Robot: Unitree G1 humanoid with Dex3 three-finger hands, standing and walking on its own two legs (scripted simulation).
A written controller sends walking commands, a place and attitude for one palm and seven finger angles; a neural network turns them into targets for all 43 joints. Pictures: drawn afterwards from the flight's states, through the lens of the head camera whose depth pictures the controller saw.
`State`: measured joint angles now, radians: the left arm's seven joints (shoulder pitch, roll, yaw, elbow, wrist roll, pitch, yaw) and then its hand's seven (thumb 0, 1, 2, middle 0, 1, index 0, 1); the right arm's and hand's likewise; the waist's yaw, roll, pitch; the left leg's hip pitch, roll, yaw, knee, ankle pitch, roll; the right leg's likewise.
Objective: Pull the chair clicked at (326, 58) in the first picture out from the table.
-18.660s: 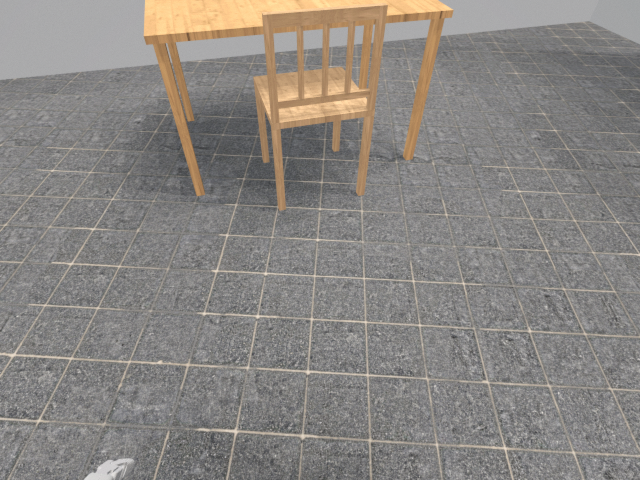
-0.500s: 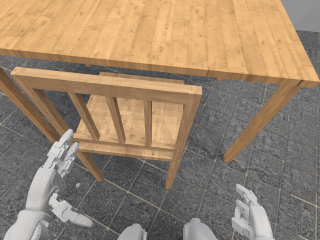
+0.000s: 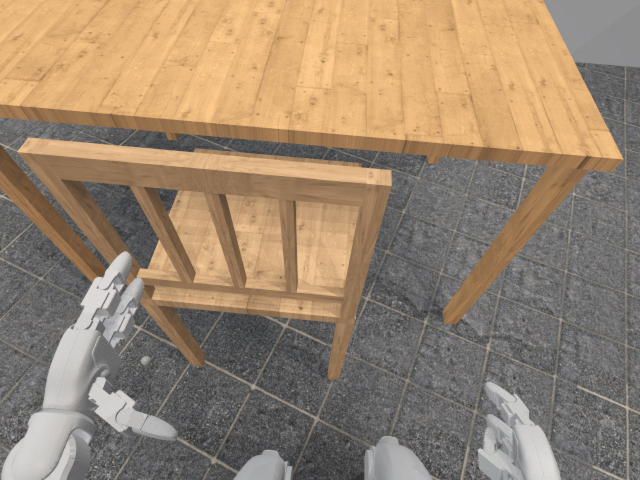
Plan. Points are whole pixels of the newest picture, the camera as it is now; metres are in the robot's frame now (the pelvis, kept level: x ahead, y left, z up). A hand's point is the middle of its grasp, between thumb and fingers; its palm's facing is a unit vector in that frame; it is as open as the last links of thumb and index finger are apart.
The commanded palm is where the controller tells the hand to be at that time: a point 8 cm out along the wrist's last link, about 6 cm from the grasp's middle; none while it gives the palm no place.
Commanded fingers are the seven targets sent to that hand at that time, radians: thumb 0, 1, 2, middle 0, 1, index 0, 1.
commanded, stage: raise the hand toward the chair's back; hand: left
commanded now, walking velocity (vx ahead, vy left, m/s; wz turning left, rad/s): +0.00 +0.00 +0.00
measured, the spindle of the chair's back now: (229, 242) +0.44 +0.16 -0.02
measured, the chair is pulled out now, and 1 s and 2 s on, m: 0.00 0.00 0.00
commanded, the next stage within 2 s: aim the fingers beside a spindle in 0.10 s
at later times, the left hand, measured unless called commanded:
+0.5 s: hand (160, 356) +0.25 +0.19 +0.04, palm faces -0.04 -1.00 -0.05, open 17.0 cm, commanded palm +0.23 +0.25 +0.04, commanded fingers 0.00 -0.50 0.30 -0.06 -0.08 -0.06 -0.08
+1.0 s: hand (191, 351) +0.27 +0.17 +0.01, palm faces -0.08 -1.00 -0.02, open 17.0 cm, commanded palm +0.25 +0.23 +0.02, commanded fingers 0.00 -0.50 0.30 -0.06 -0.08 -0.06 -0.08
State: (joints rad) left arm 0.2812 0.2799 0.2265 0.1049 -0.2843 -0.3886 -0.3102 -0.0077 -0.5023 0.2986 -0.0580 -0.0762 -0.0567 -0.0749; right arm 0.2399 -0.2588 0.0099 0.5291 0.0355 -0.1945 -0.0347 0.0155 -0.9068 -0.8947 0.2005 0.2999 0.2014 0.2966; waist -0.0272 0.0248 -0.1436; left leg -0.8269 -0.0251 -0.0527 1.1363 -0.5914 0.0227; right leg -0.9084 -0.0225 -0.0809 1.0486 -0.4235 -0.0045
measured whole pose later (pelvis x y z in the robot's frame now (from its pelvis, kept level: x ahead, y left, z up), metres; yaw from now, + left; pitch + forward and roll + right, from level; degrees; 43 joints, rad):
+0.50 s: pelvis +0.00 +0.00 -0.01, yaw +0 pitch +17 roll -2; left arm 0.26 0.27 0.21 0.08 -0.28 -0.40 -0.30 -0.01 -0.50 0.30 -0.06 -0.08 -0.06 -0.08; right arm 0.23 -0.25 0.01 0.53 0.03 -0.21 -0.04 0.02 -0.91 -0.89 0.20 0.30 0.20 0.30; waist -0.03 0.02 -0.14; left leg -0.86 -0.02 -0.05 1.16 -0.60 0.02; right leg -0.95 -0.02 -0.08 1.08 -0.43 -0.01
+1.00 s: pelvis +0.00 +0.00 -0.02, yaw +0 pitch +20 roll -2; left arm 0.19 0.24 0.13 0.13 -0.24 -0.38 -0.26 -0.01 -0.50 0.30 -0.06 -0.08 -0.06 -0.07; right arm 0.22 -0.25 0.02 0.52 0.02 -0.16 -0.02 0.02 -0.91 -0.89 0.20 0.30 0.20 0.30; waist -0.03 0.03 -0.16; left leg -0.96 -0.03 -0.04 1.23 -0.63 0.02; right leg -1.04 -0.03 -0.07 1.15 -0.46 0.00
